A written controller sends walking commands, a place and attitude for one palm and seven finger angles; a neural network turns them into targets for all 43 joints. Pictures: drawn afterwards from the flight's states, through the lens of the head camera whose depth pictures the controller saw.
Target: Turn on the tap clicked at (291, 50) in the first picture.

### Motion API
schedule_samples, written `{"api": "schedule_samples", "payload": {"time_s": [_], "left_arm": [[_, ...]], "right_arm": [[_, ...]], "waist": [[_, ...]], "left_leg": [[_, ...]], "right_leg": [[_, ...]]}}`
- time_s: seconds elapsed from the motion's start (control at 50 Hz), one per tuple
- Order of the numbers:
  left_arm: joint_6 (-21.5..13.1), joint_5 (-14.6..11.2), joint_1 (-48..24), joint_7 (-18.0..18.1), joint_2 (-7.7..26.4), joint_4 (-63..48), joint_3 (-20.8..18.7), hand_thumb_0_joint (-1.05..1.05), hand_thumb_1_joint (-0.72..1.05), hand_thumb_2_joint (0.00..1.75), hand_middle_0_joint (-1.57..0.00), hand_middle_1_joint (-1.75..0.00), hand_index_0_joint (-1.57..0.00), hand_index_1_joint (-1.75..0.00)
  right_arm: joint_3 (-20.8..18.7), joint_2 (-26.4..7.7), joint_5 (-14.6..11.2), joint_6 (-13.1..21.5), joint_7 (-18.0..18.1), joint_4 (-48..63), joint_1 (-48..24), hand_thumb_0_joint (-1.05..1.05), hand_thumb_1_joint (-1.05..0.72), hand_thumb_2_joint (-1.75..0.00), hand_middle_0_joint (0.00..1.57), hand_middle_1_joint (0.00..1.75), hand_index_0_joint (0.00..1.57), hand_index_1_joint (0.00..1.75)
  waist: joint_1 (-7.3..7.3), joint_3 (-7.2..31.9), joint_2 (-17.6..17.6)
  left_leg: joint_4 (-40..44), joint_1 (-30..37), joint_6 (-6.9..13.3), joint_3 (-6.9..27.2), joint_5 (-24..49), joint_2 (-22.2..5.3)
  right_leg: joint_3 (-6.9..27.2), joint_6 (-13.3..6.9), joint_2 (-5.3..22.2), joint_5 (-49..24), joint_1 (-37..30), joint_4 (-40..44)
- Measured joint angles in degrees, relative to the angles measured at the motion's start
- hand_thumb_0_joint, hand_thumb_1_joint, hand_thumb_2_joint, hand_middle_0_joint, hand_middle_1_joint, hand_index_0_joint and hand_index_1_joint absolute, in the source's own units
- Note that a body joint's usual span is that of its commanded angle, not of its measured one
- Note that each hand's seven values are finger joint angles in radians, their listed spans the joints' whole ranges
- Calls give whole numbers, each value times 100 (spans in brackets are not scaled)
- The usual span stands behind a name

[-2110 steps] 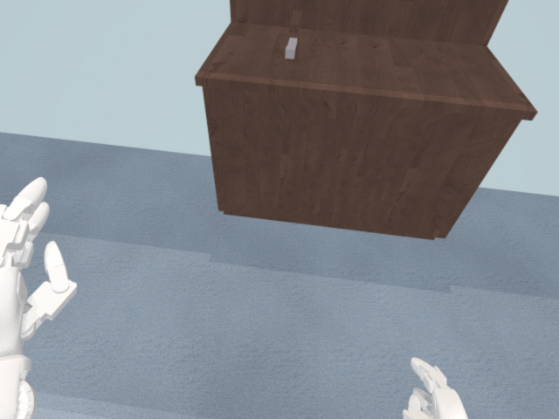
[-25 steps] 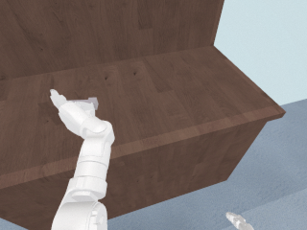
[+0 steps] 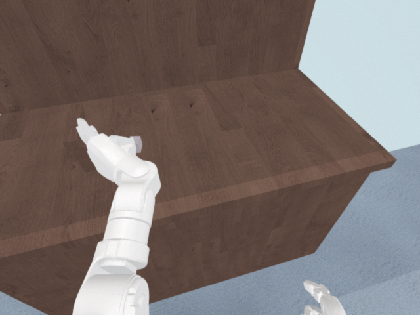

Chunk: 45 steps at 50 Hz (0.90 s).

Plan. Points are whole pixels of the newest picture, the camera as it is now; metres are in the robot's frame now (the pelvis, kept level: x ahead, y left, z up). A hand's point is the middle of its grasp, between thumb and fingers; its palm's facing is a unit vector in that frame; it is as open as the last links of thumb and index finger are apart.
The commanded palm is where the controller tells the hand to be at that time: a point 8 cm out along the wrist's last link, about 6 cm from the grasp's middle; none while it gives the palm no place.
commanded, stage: lift the hand up off the lever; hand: left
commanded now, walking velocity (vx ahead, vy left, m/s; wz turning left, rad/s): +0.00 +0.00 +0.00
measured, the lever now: (135, 144) +0.47 +0.21 +0.07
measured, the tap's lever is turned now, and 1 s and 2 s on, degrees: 75 75 75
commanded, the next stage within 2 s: draw the hand back beside the body in 0.48 s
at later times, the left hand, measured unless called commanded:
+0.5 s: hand (130, 142) +0.39 +0.18 +0.15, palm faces +0.79 -0.60 -0.07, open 7.8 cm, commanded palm +0.33 +0.19 +0.15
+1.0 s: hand (109, 177) +0.30 +0.19 +0.16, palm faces +0.25 -0.94 -0.23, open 7.7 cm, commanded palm +0.27 +0.22 +0.16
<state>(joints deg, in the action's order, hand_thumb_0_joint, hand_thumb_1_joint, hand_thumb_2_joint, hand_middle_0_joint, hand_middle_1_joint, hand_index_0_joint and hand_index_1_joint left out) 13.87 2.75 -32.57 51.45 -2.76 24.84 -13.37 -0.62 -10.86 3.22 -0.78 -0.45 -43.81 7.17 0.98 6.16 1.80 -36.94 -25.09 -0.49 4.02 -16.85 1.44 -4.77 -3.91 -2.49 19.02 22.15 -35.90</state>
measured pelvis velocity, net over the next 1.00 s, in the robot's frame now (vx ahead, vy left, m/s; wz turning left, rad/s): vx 0.00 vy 0.00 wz -0.05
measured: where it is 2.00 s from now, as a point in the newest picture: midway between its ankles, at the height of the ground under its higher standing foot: outside the picture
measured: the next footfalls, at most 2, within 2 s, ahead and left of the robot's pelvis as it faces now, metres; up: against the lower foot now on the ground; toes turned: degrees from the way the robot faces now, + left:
none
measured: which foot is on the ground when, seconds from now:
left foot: down 0.00-1.00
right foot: down 0.00-1.00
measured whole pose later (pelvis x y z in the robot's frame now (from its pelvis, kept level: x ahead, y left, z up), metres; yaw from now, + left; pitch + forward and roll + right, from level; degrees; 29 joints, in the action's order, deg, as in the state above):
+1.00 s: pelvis +0.00 +0.00 +0.02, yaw -3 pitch -5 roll +0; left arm -0.1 -5.0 1.6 9.2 17.1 -2.4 -5.6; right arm 0.6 -14.5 -1.3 0.8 4.0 -36.7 10.7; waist 2.1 -2.2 3.1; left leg -23.3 -6.5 -0.2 1.1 -11.6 -0.2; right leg -1.3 -3.9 -3.9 12.2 4.4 -21.7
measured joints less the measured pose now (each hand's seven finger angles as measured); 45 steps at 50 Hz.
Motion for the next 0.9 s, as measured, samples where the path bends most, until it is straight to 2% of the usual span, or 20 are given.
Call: {"api": "schedule_samples", "payload": {"time_s": [0.2, 0.48, 0.6, 0.62, 0.68, 0.74, 0.78, 0.82, 0.9], "left_arm": [[188, -41, 278, -45, -9, -441, 86, 2, 90, 90, -15, -15, -15, -15], [364, -79, 119, -48, -50, -340, 178, 2, 91, 90, -15, -15, -15, -15], [329, -34, 128, -15, -92, -373, 226, 2, 91, 90, -15, -15, -15, -15], [328, 11, 198, -181, -57, -471, 318, 2, 91, 90, -15, -15, -15, -15], [128, -8, 687, -1241, 224, -1062, 648, 2, 91, 90, -15, -15, -15, -15], [-91, -302, 1319, -2328, 590, -1639, 779, 2, 91, 90, -15, -15, -15, -16], [-35, -599, 1707, -2698, 748, -1938, 739, 2, 90, 90, -16, -16, -16, -16], [-11, -744, 2059, -2925, 892, -2130, 663, 2, 90, 90, -16, -16, -16, -17], [-640, -827, 2868, -3769, 1584, -2279, 656, 2, 90, 90, -17, -17, -16, -18]], "right_arm": [[-13, -22, -30, -18, -3, -29, 23, 1, -90, -90, 20, 30, 21, 30], [35, 4, -61, 37, 30, -60, -220, 1, -90, -90, 20, 30, 21, 30], [29, 18, -45, 42, 5, -34, -237, 1, -90, -90, 20, 30, 21, 30], [49, 21, -49, 0, 26, -8, -237, 1, -90, -90, 20, 30, 21, 30], [111, 49, -145, -194, 199, 218, -159, 1, -90, -90, 20, 30, 21, 30], [182, 35, -293, -373, 385, 458, -19, 1, -90, -90, 20, 30, 21, 30], [227, -17, -403, -452, 489, 552, 54, 1, -90, -90, 20, 30, 21, 30], [246, -70, -440, -453, 528, 563, 84, 1, -90, -90, 20, 30, 21, 30], [211, -172, -460, -234, 476, 680, 205, 1, -90, -90, 20, 30, 21, 30]], "waist": [[36, -46, 19], [101, -75, 12], [121, -76, 29], [117, -104, 16], [84, -201, -24], [36, -266, -18], [15, -323, 12], [-11, -390, 29], [-46, -592, 44]], "left_leg": [[128, 222, 7, -34, 37, -14], [268, 339, -8, -12, 145, -13], [243, 311, -20, -14, 143, -16], [253, 335, -18, -22, 146, -9], [374, 527, -2, -108, 173, -17], [561, 831, -6, -219, 201, -72], [689, 1053, -6, -271, 223, -117], [803, 1245, -6, -293, 252, -152], [1099, 1604, 2, -325, 369, -189]], "right_leg": [[38, 6, -11, -53, -214, 133], [17, -8, -9, -140, -326, 249], [15, -19, -11, -132, -289, 209], [23, -19, -3, -126, -299, 193], [111, -20, -5, -132, -415, 213], [230, -18, -55, -193, -665, 370], [290, -15, -100, -259, -885, 537], [319, -17, -135, -331, -1093, 707], [364, -26, -172, -496, -1466, 1061]]}}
